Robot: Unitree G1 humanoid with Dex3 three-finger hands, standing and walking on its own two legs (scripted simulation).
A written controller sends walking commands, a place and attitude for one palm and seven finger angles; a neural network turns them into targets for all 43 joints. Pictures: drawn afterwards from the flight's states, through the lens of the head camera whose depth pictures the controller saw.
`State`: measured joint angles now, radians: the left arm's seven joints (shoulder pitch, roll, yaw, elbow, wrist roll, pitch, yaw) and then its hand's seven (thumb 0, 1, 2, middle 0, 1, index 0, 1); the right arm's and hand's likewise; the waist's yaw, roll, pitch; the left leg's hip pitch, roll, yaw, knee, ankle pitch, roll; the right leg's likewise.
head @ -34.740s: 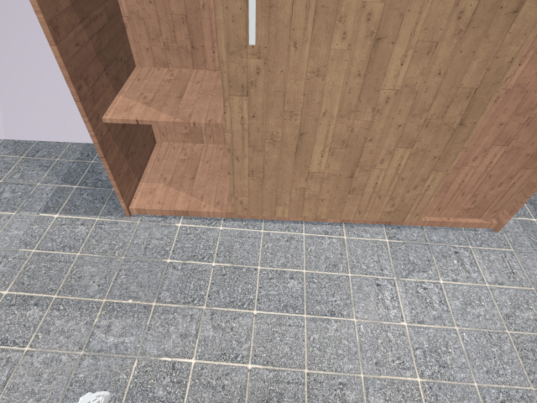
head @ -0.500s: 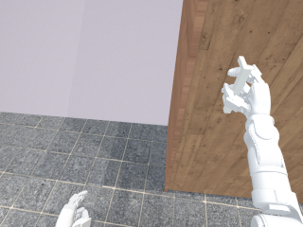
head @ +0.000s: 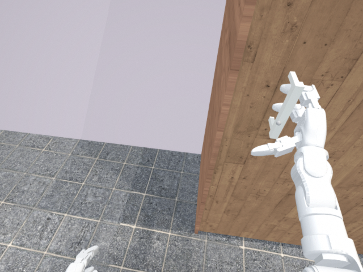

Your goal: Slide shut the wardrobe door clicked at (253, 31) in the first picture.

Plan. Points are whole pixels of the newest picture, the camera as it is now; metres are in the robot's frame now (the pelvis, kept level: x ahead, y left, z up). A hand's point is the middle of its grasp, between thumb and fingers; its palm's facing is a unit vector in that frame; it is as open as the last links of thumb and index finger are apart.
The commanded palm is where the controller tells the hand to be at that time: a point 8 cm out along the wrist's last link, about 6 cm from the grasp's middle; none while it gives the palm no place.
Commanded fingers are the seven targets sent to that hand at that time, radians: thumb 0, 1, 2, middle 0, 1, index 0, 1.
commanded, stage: slip the hand off the handle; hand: right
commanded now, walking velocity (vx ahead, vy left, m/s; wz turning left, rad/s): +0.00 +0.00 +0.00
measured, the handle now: (282, 107) +0.43 -0.18 +0.17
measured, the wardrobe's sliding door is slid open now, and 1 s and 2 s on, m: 0.00 0.00 0.00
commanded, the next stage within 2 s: draw the hand back to the body in 1.36 s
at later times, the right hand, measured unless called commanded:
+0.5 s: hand (307, 128) +0.37 -0.22 +0.17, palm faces +0.23 +0.96 -0.12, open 14.7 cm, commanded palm +0.34 -0.27 +0.17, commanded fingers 0.00 0.55 -0.20 0.25 1.15 0.25 1.15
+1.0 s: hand (321, 145) +0.34 -0.24 +0.16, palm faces +0.23 +0.97 -0.12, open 14.7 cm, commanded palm +0.29 -0.28 +0.17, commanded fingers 0.00 0.55 -0.20 0.25 1.15 0.25 1.15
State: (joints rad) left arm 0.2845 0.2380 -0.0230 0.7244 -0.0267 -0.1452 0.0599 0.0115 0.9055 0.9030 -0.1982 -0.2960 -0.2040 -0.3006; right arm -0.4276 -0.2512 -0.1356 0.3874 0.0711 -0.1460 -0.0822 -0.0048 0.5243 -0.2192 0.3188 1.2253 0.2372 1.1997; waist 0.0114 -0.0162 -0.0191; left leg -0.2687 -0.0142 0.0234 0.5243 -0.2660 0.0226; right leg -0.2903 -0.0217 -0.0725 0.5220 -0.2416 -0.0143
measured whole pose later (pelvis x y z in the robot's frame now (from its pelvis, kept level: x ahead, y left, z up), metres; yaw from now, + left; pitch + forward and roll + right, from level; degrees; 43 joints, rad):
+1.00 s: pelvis +0.01 -0.01 +0.00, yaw -1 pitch +1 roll +1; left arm 0.27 0.25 -0.03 0.66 -0.04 -0.12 0.08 0.01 0.91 0.90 -0.20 -0.30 -0.20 -0.30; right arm -0.20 -0.32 -0.29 0.21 0.16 -0.13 0.09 -0.01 0.55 -0.20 0.25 1.15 0.25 1.15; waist -0.02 -0.03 -0.05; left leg -0.29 -0.01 0.03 0.57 -0.30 0.02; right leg -0.32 -0.02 -0.06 0.59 -0.29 -0.02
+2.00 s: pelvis +0.01 +0.00 +0.00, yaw -3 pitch -4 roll +1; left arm 0.22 0.26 -0.07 0.64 -0.07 -0.25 0.12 0.01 0.90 0.90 -0.20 -0.30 -0.20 -0.30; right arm 0.18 -0.36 -0.36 -0.21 0.35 0.20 0.30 -0.01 0.52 -0.22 0.25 1.13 0.25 1.13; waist -0.06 -0.06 -0.06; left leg -0.16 -0.01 0.08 0.53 -0.30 0.02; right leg -0.22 -0.02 -0.02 0.57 -0.28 -0.01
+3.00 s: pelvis +0.02 -0.02 +0.01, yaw -1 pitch -5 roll +1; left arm 0.20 0.21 -0.02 0.65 0.00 -0.11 0.07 0.01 0.90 0.90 -0.20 -0.30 -0.20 -0.30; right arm 0.45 -0.33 -0.32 -0.37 0.09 -0.10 -0.11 0.02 -0.87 -0.90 0.21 0.31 0.21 0.31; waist -0.08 -0.05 0.01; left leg -0.05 0.00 0.04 0.41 -0.26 0.00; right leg -0.11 0.00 -0.05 0.46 -0.26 -0.03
